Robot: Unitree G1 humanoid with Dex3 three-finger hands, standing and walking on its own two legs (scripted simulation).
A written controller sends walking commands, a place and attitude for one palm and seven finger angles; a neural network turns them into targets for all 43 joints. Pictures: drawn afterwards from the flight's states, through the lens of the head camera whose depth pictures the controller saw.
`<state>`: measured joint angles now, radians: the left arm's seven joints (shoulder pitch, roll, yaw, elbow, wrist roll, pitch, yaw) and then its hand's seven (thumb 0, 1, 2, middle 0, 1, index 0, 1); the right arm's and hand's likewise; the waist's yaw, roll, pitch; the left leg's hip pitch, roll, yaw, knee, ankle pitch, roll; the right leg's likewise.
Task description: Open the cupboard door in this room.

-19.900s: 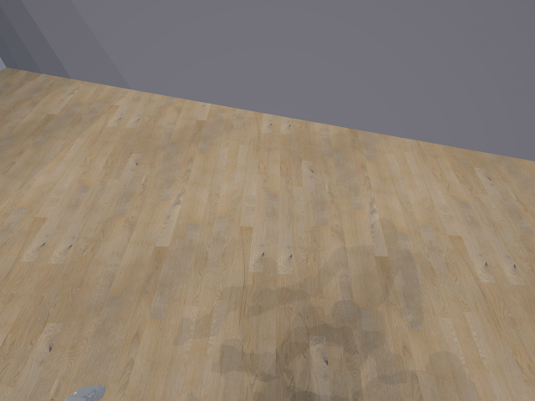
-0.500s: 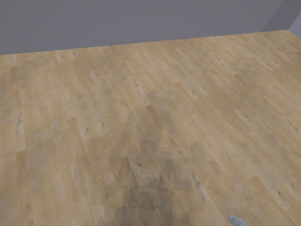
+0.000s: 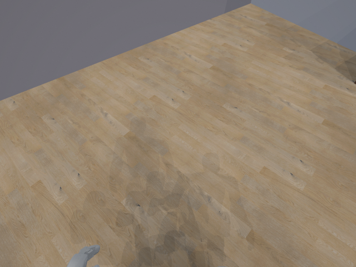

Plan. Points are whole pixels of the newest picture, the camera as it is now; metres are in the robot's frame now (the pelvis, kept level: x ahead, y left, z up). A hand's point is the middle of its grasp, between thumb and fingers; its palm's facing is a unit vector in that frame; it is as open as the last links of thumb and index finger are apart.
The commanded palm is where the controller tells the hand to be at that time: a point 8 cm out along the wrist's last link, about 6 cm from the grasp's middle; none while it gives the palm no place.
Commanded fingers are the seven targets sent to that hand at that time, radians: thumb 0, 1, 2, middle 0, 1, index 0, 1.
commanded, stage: turn or walk to find it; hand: left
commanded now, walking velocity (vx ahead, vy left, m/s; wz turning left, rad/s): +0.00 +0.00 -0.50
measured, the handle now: out of the picture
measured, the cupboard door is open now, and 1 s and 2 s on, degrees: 0 0 0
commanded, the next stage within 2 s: none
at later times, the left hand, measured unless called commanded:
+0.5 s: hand out of the picture +0.10 +0.21 -0.17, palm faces -0.15 -0.97 -0.21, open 7.4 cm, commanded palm none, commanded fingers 0.00 0.90 0.90 -0.20 -0.30 -0.20 -0.30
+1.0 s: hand (154, 231) +0.22 +0.08 -0.14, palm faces -0.53 -0.82 -0.22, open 7.4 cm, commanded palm none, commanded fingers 0.00 0.90 0.90 -0.20 -0.30 -0.20 -0.30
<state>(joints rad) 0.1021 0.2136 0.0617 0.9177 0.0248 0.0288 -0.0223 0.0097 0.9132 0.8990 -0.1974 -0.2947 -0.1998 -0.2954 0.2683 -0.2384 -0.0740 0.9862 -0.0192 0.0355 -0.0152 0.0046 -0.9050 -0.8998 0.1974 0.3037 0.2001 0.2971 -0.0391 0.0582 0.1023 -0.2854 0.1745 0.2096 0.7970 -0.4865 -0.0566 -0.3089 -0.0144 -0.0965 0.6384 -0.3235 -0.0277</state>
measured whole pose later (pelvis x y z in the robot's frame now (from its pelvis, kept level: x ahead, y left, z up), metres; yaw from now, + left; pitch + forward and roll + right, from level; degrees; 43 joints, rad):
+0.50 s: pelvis +0.00 +0.02 +0.01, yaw -13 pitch +1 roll -1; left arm 0.20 0.24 0.08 0.96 0.02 0.06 -0.01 0.01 0.91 0.90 -0.20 -0.30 -0.21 -0.30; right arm 0.13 -0.20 -0.04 0.90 -0.01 0.01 -0.03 0.00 -0.91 -0.90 0.19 0.30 0.20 0.30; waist 0.02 -0.04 0.07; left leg -0.28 0.02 0.05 0.57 -0.29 -0.01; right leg -0.36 0.08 0.10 0.61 -0.30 -0.01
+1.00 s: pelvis +0.02 -0.03 +0.01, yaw -30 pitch +2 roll +0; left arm 0.11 0.21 0.07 0.94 0.03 0.03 -0.06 0.01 0.91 0.90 -0.20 -0.29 -0.20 -0.30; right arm 0.39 -0.23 -0.07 1.04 -0.04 -0.01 -0.01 0.00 -0.90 -0.90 0.20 0.30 0.20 0.30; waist -0.06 0.04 0.04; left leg -0.15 0.19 0.31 0.56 -0.40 -0.07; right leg -0.30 -0.05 -0.12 0.59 -0.35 0.00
